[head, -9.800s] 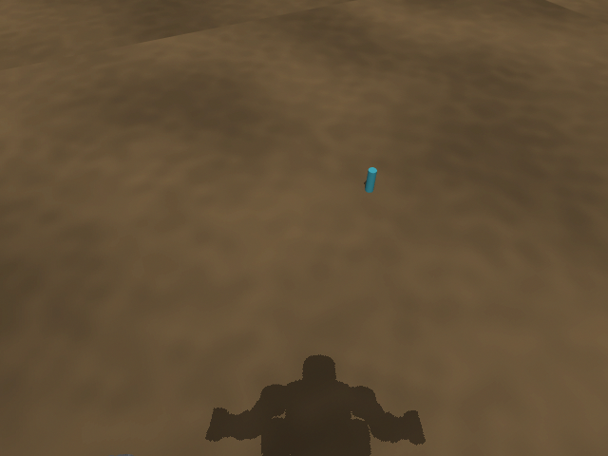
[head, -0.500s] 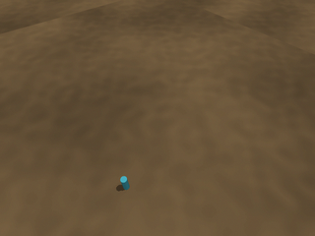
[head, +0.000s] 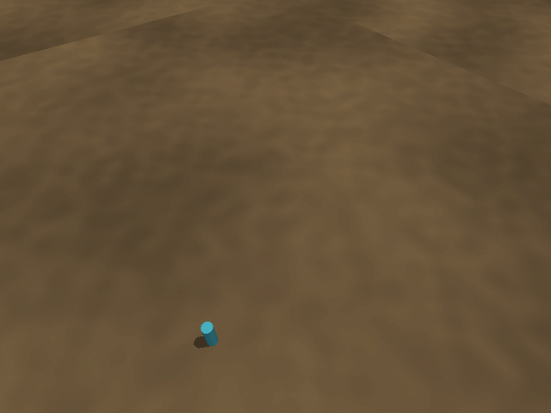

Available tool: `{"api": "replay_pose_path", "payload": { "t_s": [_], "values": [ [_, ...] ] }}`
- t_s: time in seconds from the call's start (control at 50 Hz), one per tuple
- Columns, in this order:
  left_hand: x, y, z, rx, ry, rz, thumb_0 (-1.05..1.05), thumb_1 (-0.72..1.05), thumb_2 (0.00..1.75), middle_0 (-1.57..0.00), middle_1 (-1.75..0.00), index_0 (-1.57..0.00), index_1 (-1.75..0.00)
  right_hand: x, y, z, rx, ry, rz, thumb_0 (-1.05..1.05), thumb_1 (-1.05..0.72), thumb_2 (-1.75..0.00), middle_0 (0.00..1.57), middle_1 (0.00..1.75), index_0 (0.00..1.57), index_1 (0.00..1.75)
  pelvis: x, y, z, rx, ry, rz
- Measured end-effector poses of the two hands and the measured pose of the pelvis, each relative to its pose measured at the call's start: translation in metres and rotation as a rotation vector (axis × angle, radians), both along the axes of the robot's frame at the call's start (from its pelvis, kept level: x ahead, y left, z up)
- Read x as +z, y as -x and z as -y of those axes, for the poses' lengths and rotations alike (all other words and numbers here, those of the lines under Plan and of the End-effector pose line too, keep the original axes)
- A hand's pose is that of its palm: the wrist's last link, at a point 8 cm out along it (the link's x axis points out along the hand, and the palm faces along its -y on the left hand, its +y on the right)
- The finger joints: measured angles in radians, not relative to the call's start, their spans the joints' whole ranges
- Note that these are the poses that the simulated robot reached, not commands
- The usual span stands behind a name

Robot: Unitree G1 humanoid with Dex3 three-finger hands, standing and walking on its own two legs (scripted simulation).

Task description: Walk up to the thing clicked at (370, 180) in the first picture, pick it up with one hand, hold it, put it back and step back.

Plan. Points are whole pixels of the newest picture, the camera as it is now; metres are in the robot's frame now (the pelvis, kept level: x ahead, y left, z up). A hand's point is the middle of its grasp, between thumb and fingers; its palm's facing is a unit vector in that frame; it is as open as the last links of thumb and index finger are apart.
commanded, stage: walk up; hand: left
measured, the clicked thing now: (209, 334) +0.46 +0.26 -0.70
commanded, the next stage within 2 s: none
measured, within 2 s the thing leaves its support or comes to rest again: neither
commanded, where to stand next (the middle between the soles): +0.07 +0.01 m, yaw +0 degrees
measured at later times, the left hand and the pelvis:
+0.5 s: hand out of the picture +0.13 +0.27 -0.16, palm faces +0.00 -0.94 -0.35, open 7.3 cm; pelvis +0.08 +0.01 -0.01, yaw -2 degrees
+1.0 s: hand out of the picture +0.12 +0.26 -0.12, palm faces +0.03 -0.89 -0.45, open 7.3 cm; pelvis +0.04 -0.01 +0.00, yaw +3 degrees
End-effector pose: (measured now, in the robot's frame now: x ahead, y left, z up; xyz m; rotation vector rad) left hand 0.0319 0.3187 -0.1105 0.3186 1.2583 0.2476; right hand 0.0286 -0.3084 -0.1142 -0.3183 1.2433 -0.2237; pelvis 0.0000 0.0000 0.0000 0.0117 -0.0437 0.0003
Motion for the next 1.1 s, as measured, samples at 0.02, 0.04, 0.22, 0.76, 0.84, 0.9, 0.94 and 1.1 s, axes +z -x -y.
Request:
{"api": "replay_pose_path", "payload": {
  "t_s": [0.02, 0.04, 0.22, 0.76, 0.84, 0.9, 0.94, 1.1],
  "values": [
    [0.000, -0.004, 0.003, 0.000, -0.002, 0.006, 0.00, 0.91, 0.90, -0.21, -0.30, -0.21, -0.30, -0.002, -0.003, 0.004, 0.001, 0.000, -0.008, 0.01, -0.90, -0.90, 0.21, 0.30, 0.20, 0.30, -0.001, -0.005, 0.003, 0.004, 0.007, -0.001],
    [0.001, -0.008, 0.007, 0.000, -0.004, 0.016, 0.00, 0.91, 0.90, -0.21, -0.30, -0.21, -0.30, -0.004, -0.008, 0.007, 0.003, 0.002, -0.018, 0.01, -0.90, -0.90, 0.21, 0.30, 0.20, 0.30, -0.002, -0.009, 0.006, 0.012, 0.015, -0.002],
    [0.010, -0.011, 0.016, 0.019, -0.009, -0.056, 0.00, 0.91, 0.90, -0.21, -0.30, -0.21, -0.30, 0.004, -0.096, 0.004, 0.075, 0.005, 0.045, 0.01, -0.90, -0.90, 0.21, 0.29, 0.20, 0.30, 0.005, -0.043, 0.003, -0.003, 0.012, -0.002],
    [0.012, -0.069, 0.016, -0.059, -0.116, 0.004, 0.00, 0.91, 0.90, -0.21, -0.30, -0.21, -0.30, -0.019, -0.161, 0.010, 0.031, -0.043, 0.169, 0.01, -0.90, -0.90, 0.21, 0.29, 0.20, 0.30, -0.016, -0.058, 0.017, -0.040, -0.009, 0.015],
    [0.028, -0.060, 0.019, -0.045, -0.121, -0.011, 0.00, 0.91, 0.90, -0.21, -0.30, -0.21, -0.30, -0.016, -0.126, 0.019, 0.014, -0.043, 0.090, 0.01, -0.90, -0.90, 0.21, 0.29, 0.20, 0.30, -0.003, -0.051, 0.017, -0.028, -0.027, -0.016],
    [0.033, -0.067, 0.021, -0.050, -0.118, 0.028, 0.00, 0.90, 0.90, -0.21, -0.30, -0.21, -0.30, -0.016, -0.097, 0.022, 0.022, -0.031, 0.015, 0.01, -0.90, -0.90, 0.21, 0.29, 0.20, 0.30, 0.001, -0.047, 0.016, -0.005, -0.021, -0.034],
    [0.034, -0.073, 0.021, -0.047, -0.111, 0.078, 0.00, 0.90, 0.90, -0.21, -0.30, -0.21, -0.30, -0.017, -0.080, 0.022, 0.038, -0.020, -0.040, 0.01, -0.90, -0.90, 0.21, 0.29, 0.20, 0.30, 0.001, -0.045, 0.015, 0.017, -0.012, -0.034],
    [0.002, -0.067, 0.007, -0.010, -0.029, 0.145, 0.00, 0.90, 0.90, -0.21, -0.30, -0.21, -0.30, -0.008, -0.073, -0.003, 0.085, 0.020, -0.001, 0.01, -0.90, -0.90, 0.21, 0.29, 0.20, 0.30, -0.010, -0.035, 0.002, 0.037, -0.038, 0.016]
  ]
}}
